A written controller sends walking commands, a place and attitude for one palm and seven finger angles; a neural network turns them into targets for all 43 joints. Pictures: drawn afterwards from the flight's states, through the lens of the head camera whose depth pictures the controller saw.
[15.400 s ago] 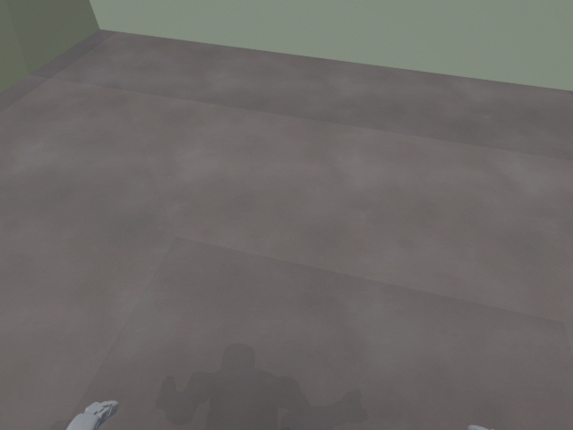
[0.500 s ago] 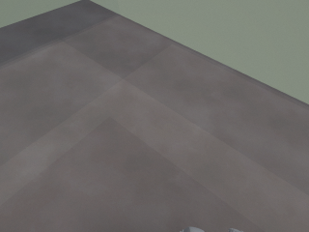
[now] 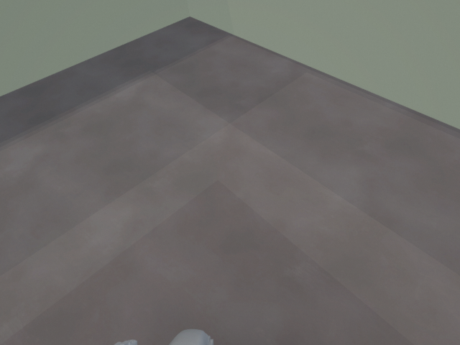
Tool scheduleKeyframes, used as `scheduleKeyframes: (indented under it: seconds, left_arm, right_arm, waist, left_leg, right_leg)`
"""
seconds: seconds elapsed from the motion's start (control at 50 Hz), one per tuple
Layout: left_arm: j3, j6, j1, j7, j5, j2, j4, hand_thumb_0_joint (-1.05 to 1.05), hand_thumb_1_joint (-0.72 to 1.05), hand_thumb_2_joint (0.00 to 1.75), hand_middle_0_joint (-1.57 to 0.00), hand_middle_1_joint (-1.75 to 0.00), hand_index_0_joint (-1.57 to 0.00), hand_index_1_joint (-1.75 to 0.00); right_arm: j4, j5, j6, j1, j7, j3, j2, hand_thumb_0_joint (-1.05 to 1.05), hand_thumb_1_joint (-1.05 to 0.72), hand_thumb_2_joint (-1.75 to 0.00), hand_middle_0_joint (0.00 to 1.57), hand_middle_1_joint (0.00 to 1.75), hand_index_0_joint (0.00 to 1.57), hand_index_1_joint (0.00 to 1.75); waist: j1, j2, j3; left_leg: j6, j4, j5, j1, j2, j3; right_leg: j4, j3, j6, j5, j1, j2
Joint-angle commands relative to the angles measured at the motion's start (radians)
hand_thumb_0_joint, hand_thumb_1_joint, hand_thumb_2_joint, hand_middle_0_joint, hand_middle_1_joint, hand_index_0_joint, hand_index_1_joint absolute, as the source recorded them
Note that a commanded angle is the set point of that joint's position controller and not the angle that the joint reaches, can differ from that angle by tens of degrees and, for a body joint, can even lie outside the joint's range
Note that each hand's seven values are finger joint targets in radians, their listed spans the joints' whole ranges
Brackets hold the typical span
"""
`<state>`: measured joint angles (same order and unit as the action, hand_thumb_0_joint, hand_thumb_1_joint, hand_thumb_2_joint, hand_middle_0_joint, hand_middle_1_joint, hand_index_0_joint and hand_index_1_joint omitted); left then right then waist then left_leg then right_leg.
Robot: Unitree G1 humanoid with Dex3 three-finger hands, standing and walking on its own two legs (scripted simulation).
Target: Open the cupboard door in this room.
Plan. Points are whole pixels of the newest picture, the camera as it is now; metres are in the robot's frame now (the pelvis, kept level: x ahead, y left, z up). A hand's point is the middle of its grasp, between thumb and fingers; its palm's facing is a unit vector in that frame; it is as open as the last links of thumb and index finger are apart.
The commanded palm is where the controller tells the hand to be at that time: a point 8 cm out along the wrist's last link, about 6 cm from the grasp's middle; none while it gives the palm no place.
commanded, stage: turn or walk to find it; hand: left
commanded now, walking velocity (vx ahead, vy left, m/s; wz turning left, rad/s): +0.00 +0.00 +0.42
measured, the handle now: out of the picture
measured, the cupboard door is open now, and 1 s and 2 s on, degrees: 0 0 0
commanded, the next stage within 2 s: none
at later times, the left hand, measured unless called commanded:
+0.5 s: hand out of the picture -0.03 +0.28 -0.17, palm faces +0.25 -0.94 -0.24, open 7.4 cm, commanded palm none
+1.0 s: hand out of the picture -0.04 +0.20 -0.15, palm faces +0.40 -0.87 -0.28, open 7.4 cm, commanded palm none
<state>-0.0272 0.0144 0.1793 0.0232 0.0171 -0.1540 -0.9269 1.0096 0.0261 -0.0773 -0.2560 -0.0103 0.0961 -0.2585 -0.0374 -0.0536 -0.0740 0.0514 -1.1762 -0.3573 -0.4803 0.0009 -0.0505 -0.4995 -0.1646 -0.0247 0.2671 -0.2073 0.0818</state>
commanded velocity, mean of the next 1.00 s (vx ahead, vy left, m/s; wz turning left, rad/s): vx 0.00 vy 0.00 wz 0.42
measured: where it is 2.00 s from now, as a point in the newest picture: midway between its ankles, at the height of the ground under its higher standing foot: outside the picture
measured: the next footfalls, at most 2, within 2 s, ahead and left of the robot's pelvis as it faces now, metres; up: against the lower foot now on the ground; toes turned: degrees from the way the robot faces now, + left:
left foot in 0.26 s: -0.01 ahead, +0.15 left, +0.00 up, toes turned +11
right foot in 0.78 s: +0.02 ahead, -0.08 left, +0.00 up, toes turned +15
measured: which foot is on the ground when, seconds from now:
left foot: up 0.00-0.24, down 0.26-0.80, up 0.82-1.00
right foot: down 0.00-0.26, up 0.28-0.76, down 0.78-1.00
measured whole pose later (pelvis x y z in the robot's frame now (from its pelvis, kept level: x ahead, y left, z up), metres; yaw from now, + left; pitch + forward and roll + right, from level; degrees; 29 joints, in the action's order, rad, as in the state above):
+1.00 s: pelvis -0.05 +0.00 +0.00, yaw +24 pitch -1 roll +2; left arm -0.03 0.01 0.19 0.02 0.01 -0.15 -0.94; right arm 1.01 0.03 -0.07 -0.26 -0.01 0.10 -0.25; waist -0.04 -0.06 -0.07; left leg 0.05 -1.19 -0.35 -0.50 -0.01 -0.06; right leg -0.49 -0.16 -0.03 0.29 -0.19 0.07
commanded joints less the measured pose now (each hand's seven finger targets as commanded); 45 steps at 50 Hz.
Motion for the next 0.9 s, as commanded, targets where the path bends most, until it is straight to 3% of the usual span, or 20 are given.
scheduleKeyframes:
  seconds: [0.0,0.12,0.16,0.2,0.22,0.24,0.26,0.3,0.36,0.44,0.58,0.66,0.72,0.74,0.76,0.78,0.8,0.82,0.84,0.88]
  left_arm:
    - [-0.055,-0.026,0.047,0.013,0.008,-0.209,0.049,0.00,0.90,0.90,-0.20,-0.30,-0.20,-0.30]
    - [-0.073,-0.019,0.112,0.009,0.018,-0.259,0.014,0.00,0.90,0.90,-0.20,-0.30,-0.20,-0.30]
    - [-0.075,-0.015,0.096,0.007,0.015,-0.269,0.006,0.00,0.90,0.90,-0.20,-0.30,-0.20,-0.30]
    - [-0.073,-0.005,0.073,0.005,0.002,-0.252,0.004,0.00,0.90,0.90,-0.20,-0.30,-0.20,-0.30]
    - [-0.064,0.004,0.089,0.003,-0.008,-0.202,0.021,0.00,0.90,0.90,-0.20,-0.30,-0.20,-0.30]
    - [-0.042,0.012,0.049,0.000,-0.006,-0.136,0.056,0.00,0.90,0.90,-0.20,-0.30,-0.20,-0.30]
    - [-0.043,0.023,0.007,0.005,-0.001,-0.162,0.059,0.00,0.90,0.90,-0.20,-0.30,-0.20,-0.30]
    - [-0.053,0.033,-0.015,0.002,0.001,-0.162,0.029,0.00,0.90,0.90,-0.20,-0.30,-0.20,-0.30]
    - [-0.053,0.023,0.026,-0.012,0.000,-0.167,-0.004,0.00,0.90,0.90,-0.20,-0.30,-0.20,-0.30]
    - [-0.048,0.019,0.009,-0.008,-0.002,-0.170,0.000,0.00,0.90,0.90,-0.20,-0.30,-0.20,-0.30]
    - [-0.043,0.021,-0.058,-0.002,-0.006,-0.155,0.043,0.00,0.90,0.90,-0.20,-0.30,-0.20,-0.30]
    - [-0.040,0.013,-0.037,0.000,-0.011,-0.140,0.049,0.00,0.90,0.90,-0.20,-0.30,-0.20,-0.30]
    - [-0.045,-0.002,0.041,0.003,-0.014,-0.148,0.030,0.00,0.90,0.90,-0.20,-0.30,-0.20,-0.30]
    - [-0.051,-0.011,0.072,0.007,-0.011,-0.173,0.025,0.00,0.90,0.90,-0.20,-0.30,-0.20,-0.30]
    - [-0.063,-0.020,0.098,0.014,0.002,-0.243,0.021,0.00,0.90,0.90,-0.20,-0.30,-0.20,-0.30]
    - [-0.075,-0.022,0.098,0.015,0.009,-0.305,0.033,0.00,0.90,0.90,-0.20,-0.30,-0.20,-0.30]
    - [-0.067,-0.015,0.084,0.016,0.002,-0.292,0.046,0.00,0.90,0.90,-0.20,-0.30,-0.20,-0.30]
    - [-0.072,-0.021,0.015,0.020,-0.002,-0.249,0.059,0.00,0.90,0.90,-0.20,-0.30,-0.20,-0.30]
    - [-0.063,-0.018,-0.032,0.016,-0.003,-0.225,0.072,0.00,0.90,0.90,-0.20,-0.30,-0.20,-0.30]
    - [-0.047,-0.022,-0.064,0.013,-0.005,-0.180,0.080,0.00,0.90,0.90,-0.20,-0.30,-0.20,-0.30]
  right_arm:
    - [-0.071,-0.005,0.017,0.045,-0.004,0.000,-0.045,0.00,-0.90,-0.90,0.20,0.30,0.20,0.30]
    - [-0.093,-0.018,0.040,0.108,0.001,-0.022,-0.022,0.00,-0.90,-0.90,0.20,0.30,0.20,0.30]
    - [-0.083,-0.021,0.048,0.066,0.004,-0.024,-0.023,0.00,-0.90,-0.90,0.20,0.30,0.20,0.30]
    - [-0.066,-0.019,0.061,0.000,0.003,-0.020,-0.050,0.00,-0.90,-0.90,0.20,0.30,0.20,0.30]
    - [-0.064,-0.013,0.072,-0.031,0.004,-0.004,-0.130,0.00,-0.90,-0.90,0.20,0.30,0.20,0.30]
    - [-0.064,-0.009,0.070,-0.064,0.012,0.016,-0.219,0.00,-0.90,-0.90,0.20,0.30,0.20,0.30]
    - [-0.054,-0.006,0.060,-0.075,0.016,0.014,-0.223,0.00,-0.90,-0.90,0.20,0.30,0.20,0.30]
    - [-0.067,-0.001,0.063,0.020,0.035,-0.001,-0.165,0.00,-0.90,-0.90,0.20,0.30,0.20,0.30]
    - [-0.087,-0.007,0.073,0.074,0.037,-0.017,-0.136,0.00,-0.90,-0.90,0.20,0.30,0.20,0.30]
    - [-0.080,-0.011,0.079,0.019,0.037,-0.011,-0.136,0.00,-0.90,-0.90,0.20,0.30,0.20,0.30]
    - [-0.084,-0.001,0.067,0.006,0.031,0.003,-0.139,0.00,-0.90,-0.90,0.20,0.30,0.20,0.30]
    - [-0.097,0.003,0.059,0.030,0.027,0.008,-0.142,0.00,-0.90,-0.90,0.20,0.30,0.20,0.30]
    - [-0.103,-0.004,0.057,0.045,0.024,0.011,-0.131,0.00,-0.90,-0.90,0.20,0.30,0.20,0.30]
    - [-0.106,-0.010,0.059,0.043,0.021,0.009,-0.107,0.00,-0.90,-0.90,0.20,0.30,0.20,0.30]
    - [-0.113,-0.020,0.061,0.029,0.015,0.000,-0.054,0.00,-0.90,-0.90,0.20,0.30,0.20,0.30]
    - [-0.143,-0.016,0.057,0.055,0.016,-0.002,-0.031,0.00,-0.90,-0.90,0.20,0.30,0.20,0.30]
    - [-0.137,-0.007,0.044,0.071,0.015,0.011,-0.071,0.00,-0.90,-0.90,0.20,0.30,0.20,0.30]
    - [-0.112,-0.001,0.028,0.037,0.013,0.014,-0.073,0.00,-0.90,-0.90,0.20,0.30,0.20,0.30]
    - [-0.087,0.000,0.020,0.020,0.009,0.018,-0.071,0.00,-0.90,-0.90,0.20,0.30,0.20,0.30]
    - [-0.057,-0.001,0.016,-0.025,-0.001,0.015,-0.053,0.00,-0.90,-0.90,0.20,0.30,0.20,0.30]
  waist:
    - [0.052,0.224,0.033]
    - [0.095,0.262,0.102]
    - [0.069,0.267,0.132]
    - [0.021,0.179,0.153]
    - [0.004,-0.047,0.178]
    - [-0.019,-0.291,0.132]
    - [-0.032,-0.180,0.126]
    - [0.001,-0.191,0.050]
    - [0.035,-0.104,0.056]
    - [0.018,-0.057,0.102]
    - [0.000,-0.084,0.082]
    - [0.011,-0.093,0.101]
    - [0.050,-0.073,0.142]
    - [0.067,-0.013,0.156]
    - [0.076,0.182,0.175]
    - [0.090,0.343,0.124]
    - [0.086,0.233,0.101]
    - [0.049,0.285,0.068]
    - [0.026,0.220,0.032]
    - [-0.005,0.181,0.012]
  left_leg:
    - [0.021,0.080,-0.035,-0.043,0.036,0.029]
    - [0.006,0.394,-0.136,0.066,0.031,0.104]
    - [-0.002,0.521,-0.068,0.145,0.018,0.130]
    - [-0.017,0.760,0.161,0.341,0.029,0.119]
    - [-0.070,0.842,0.315,0.474,0.185,-0.087]
    - [-0.164,0.871,0.639,0.481,0.388,-0.325]
    - [-0.227,0.850,0.643,0.409,0.423,-0.277]
    - [-0.207,0.873,0.499,0.324,0.322,-0.225]
    - [-0.194,0.845,0.595,0.368,0.240,-0.141]
    - [-0.201,0.832,0.677,0.443,0.233,-0.151]
    - [-0.235,0.842,0.522,0.389,0.242,-0.262]
    - [-0.226,0.816,0.512,0.308,0.213,-0.304]
    - [-0.182,0.748,0.467,0.224,0.161,-0.295]
    - [-0.139,0.697,0.374,0.148,0.117,-0.264]
    - [-0.076,0.552,0.129,-0.013,0.020,-0.153]
    - [-0.025,0.330,-0.203,-0.116,-0.087,-0.018]
    - [-0.032,0.156,-0.221,-0.074,-0.049,-0.052]
    - [-0.031,0.063,-0.170,-0.077,-0.022,-0.085]
    - [-0.025,-0.011,-0.105,-0.075,-0.019,-0.067]
    - [-0.009,-0.062,-0.010,-0.079,-0.001,-0.031]
  right_leg:
    - [0.206,0.161,-0.092,-0.196,0.058,0.251]
    - [0.108,0.139,-0.127,-0.416,0.148,0.289]
    - [0.054,0.109,-0.103,-0.446,0.139,0.285]
    - [-0.070,0.039,-0.020,-0.329,0.014,0.244]
    - [-0.243,-0.016,0.045,-0.083,-0.159,0.150]
    - [-0.421,-0.001,0.104,0.369,-0.356,0.040]
    - [-0.518,0.087,0.084,0.370,-0.313,0.049]
    - [-0.596,0.133,0.088,0.256,-0.336,0.051]
    - [-0.627,0.135,0.101,0.141,-0.341,0.029]
    - [-0.603,0.145,0.118,0.120,-0.343,0.020]
    - [-0.437,0.153,0.115,0.179,-0.287,-0.002]
    - [-0.250,0.135,0.095,0.171,-0.148,-0.040]
    - [0.008,0.119,0.084,-0.001,0.034,-0.051]
    - [0.129,0.146,0.075,-0.085,0.146,-0.010]
    - [0.201,0.319,0.022,-0.071,0.272,0.179]
    - [0.228,0.514,-0.097,-0.198,0.216,0.385]
    - [0.227,0.464,-0.148,-0.205,0.078,0.404]
    - [0.258,0.418,-0.136,-0.093,0.007,0.349]
    - [0.257,0.356,-0.108,-0.046,-0.024,0.288]
    - [0.225,0.220,-0.063,-0.125,-0.025,0.215]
